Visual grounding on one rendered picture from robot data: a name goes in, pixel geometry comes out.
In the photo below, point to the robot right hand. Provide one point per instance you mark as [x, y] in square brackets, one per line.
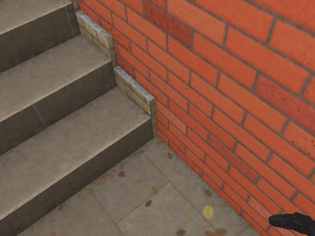
[298, 222]

